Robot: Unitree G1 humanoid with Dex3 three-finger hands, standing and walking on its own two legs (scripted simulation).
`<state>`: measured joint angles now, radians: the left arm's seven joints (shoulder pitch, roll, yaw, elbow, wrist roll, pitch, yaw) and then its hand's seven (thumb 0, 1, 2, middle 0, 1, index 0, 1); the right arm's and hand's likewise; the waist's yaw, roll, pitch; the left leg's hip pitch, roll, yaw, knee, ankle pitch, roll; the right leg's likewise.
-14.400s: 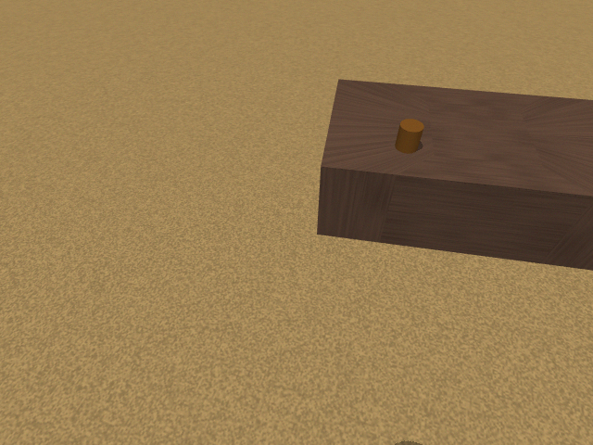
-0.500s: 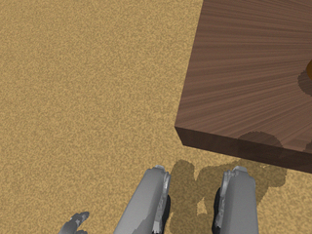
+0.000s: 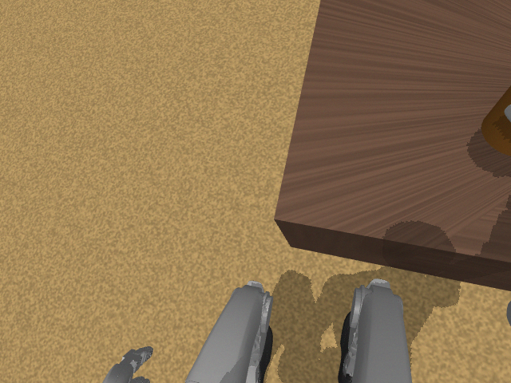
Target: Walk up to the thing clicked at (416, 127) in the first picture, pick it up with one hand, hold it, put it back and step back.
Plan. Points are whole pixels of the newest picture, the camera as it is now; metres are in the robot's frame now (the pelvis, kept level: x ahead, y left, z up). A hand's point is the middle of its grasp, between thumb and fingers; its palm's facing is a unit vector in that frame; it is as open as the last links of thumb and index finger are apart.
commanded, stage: lift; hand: right
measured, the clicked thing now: out of the picture +0.51 -0.32 -0.02
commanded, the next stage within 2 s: hold in 1.66 s
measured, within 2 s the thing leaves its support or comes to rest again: neither
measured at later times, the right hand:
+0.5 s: hand out of the picture +0.45 -0.30 +0.09, palm faces +0.38 +0.93 -0.01, open 7.1 cm
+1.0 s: hand out of the picture +0.38 -0.25 +0.17, palm faces +0.37 +0.93 -0.01, open 7.2 cm
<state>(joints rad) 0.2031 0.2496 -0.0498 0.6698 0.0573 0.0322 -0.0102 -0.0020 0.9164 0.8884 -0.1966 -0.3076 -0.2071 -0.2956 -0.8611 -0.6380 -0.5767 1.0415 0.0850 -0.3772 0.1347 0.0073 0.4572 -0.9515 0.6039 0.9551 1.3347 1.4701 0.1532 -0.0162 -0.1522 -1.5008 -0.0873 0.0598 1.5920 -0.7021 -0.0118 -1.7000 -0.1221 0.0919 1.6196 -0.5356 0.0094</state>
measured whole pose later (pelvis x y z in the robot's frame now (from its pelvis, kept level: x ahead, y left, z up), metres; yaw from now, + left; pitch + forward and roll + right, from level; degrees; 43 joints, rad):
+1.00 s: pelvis +0.02 +0.00 +0.14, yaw -6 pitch +16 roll +3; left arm 0.23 0.23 0.01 0.70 0.03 -0.04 0.03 0.00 0.89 0.90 -0.19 -0.30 -0.20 -0.30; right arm -0.33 -0.24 -0.28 0.63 0.13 -0.40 -0.03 0.01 0.46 -0.95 0.60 0.96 1.30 1.42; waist 0.05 -0.02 -0.11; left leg -0.77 -0.04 0.02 1.01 -0.52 -0.01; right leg -0.95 -0.08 0.02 1.04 -0.38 0.01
